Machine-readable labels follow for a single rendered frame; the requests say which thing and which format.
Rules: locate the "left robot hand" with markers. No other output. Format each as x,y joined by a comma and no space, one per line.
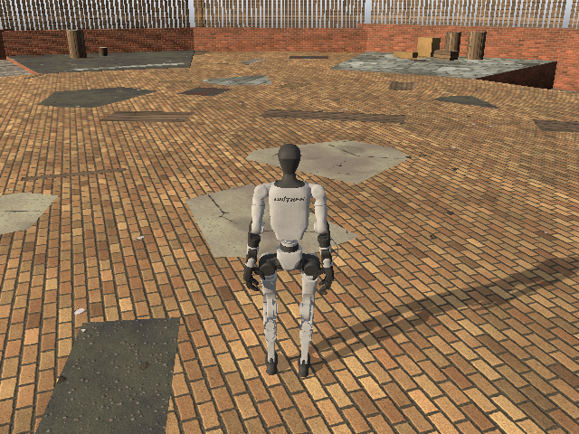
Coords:
247,276

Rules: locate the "right robot upper arm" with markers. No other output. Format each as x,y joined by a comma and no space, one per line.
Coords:
317,191

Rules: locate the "robot head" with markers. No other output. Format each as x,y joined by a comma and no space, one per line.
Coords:
289,157

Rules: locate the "right robot hand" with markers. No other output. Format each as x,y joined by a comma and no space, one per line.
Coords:
328,278

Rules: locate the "left robot upper arm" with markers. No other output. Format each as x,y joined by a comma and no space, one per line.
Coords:
261,191

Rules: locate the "right robot foot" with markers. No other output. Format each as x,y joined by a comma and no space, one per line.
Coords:
303,368

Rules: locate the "right robot forearm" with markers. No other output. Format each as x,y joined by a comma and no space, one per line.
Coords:
325,248

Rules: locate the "left robot forearm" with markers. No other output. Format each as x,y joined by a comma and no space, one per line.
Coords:
252,248

